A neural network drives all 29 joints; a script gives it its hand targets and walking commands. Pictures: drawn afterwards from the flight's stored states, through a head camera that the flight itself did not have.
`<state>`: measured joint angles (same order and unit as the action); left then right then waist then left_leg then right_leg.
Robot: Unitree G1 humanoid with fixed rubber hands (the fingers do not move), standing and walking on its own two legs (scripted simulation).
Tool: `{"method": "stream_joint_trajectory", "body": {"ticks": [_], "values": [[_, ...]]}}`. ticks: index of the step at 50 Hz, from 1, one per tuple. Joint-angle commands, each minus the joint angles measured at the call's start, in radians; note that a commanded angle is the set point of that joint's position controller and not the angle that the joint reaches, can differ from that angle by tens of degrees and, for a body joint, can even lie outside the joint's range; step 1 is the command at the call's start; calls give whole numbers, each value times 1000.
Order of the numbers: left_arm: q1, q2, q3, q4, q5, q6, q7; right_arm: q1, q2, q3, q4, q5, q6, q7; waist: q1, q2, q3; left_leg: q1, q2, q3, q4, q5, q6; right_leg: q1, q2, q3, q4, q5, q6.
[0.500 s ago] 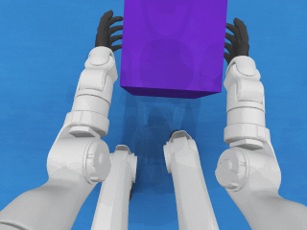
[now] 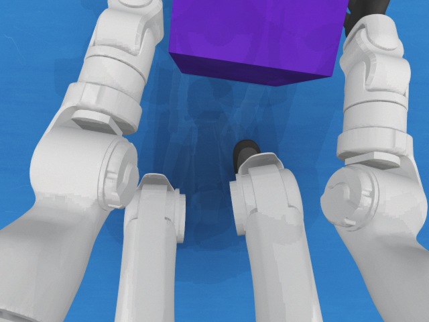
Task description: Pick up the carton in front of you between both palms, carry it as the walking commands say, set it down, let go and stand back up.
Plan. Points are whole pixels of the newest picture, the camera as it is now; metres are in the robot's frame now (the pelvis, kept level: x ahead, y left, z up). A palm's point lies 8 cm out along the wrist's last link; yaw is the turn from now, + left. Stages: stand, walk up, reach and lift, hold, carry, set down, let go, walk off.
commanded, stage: set down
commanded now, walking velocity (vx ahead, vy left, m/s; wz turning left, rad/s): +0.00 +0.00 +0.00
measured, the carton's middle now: (247, 11) +0.53 -0.16 -0.26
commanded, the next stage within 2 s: none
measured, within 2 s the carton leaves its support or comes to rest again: rests again in 0.48 s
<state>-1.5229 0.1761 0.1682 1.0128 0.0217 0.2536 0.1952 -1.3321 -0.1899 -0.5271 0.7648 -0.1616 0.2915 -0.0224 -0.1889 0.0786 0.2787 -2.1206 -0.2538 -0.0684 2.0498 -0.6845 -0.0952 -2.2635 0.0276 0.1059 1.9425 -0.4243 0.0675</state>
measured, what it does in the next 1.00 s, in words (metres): stands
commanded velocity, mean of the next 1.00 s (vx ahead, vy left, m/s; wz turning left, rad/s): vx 0.00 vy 0.00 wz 0.00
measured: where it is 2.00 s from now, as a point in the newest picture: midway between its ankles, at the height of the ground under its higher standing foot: (206, 211)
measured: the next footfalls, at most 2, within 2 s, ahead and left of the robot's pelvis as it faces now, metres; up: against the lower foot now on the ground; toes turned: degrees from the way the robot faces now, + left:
none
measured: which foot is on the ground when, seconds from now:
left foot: down 0.00-1.00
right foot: down 0.00-1.00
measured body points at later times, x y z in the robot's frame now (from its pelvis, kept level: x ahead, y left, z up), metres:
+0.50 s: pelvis +0.00 +0.01 -0.02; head +0.38 -0.05 +0.21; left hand +0.58 -0.01 -0.21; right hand +0.48 -0.30 -0.21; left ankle +0.08 +0.12 -0.39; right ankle +0.14 -0.14 -0.39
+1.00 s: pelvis -0.01 +0.01 -0.03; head +0.37 -0.04 +0.19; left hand +0.58 -0.01 -0.22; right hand +0.48 -0.30 -0.22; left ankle +0.08 +0.12 -0.39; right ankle +0.14 -0.14 -0.39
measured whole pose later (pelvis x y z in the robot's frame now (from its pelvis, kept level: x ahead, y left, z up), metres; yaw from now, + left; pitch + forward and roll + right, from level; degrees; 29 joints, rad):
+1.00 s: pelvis -0.01 +0.01 -0.03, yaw -1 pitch +39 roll -1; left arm -1.63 0.23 0.12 1.15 0.04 0.18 0.07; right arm -1.43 -0.29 -0.60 1.00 -0.18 0.18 0.10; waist -0.19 0.08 0.39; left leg -2.19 -0.20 -0.04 2.18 -0.67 -0.04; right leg -2.29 -0.06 0.06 2.04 -0.44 0.05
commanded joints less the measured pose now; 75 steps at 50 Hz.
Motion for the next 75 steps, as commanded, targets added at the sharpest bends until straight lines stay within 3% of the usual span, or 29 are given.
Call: {"method": "stream_joint_trajectory", "body": {"ticks": [1,6,19,24,39,51,54,57,58,60,64,68,75], "values": [[-586,-846,-323,-154,-126,-63,-242,-645,671,384,-54,126,-49,247,-152,123,-1254,241,23,159,-173,278,41,914,40,-183,-56,479,-32],[-559,-861,-330,-134,-131,-68,-238,-615,658,345,-9,116,-56,261,-170,159,-1229,254,28,144,-162,324,39,857,32,-181,-34,489,-44],[-566,-812,-301,-87,-114,-78,-232,-627,546,256,43,81,-76,285,-184,199,-1091,271,45,105,-156,337,43,627,8,-184,-10,365,-65],[-584,-783,-311,-86,-134,-88,-240,-636,514,257,58,84,-89,278,-190,180,-1044,236,48,99,-145,317,50,629,6,-178,-2,361,-70],[-484,-614,-207,36,-48,-92,-263,-532,421,169,180,32,-99,264,-133,172,-791,102,61,97,-130,183,75,533,2,-145,13,237,-83],[-447,-496,-192,56,-17,-87,-259,-474,325,100,272,21,-121,247,-126,153,-711,151,87,75,-110,175,70,484,-6,-144,38,187,-78],[-418,-346,-187,43,-20,-97,-222,-407,167,42,305,24,-148,210,-142,152,-738,209,102,75,-101,200,53,498,-18,-156,42,203,-61],[-359,84,-172,42,-50,-119,-120,-268,-257,-60,358,43,-219,91,-176,141,-795,293,127,60,-94,241,33,539,-45,-169,45,244,-42],[-378,167,-186,32,-73,-122,-90,-267,-343,-71,356,67,-248,47,-185,133,-841,324,136,47,-87,273,28,563,-52,-170,43,274,-40],[-402,199,-211,23,-110,-123,-69,-305,-402,-40,349,126,-288,7,-186,134,-893,352,147,39,-62,328,22,594,-55,-163,51,334,-41],[-428,204,-265,-40,-163,-123,-73,-372,-436,47,315,237,-315,6,-175,137,-994,385,166,41,-41,383,23,649,-66,-157,61,428,-44],[-437,218,-289,-106,-198,-114,-75,-378,-431,116,286,318,-294,21,-169,131,-1090,398,167,68,-29,348,27,757,-66,-151,52,467,-49],[-441,274,-217,-216,-172,-67,-59,-350,-426,147,168,330,-220,-10,-155,95,-1295,383,134,147,-65,189,34,1038,-34,-160,-10,443,-48]]}}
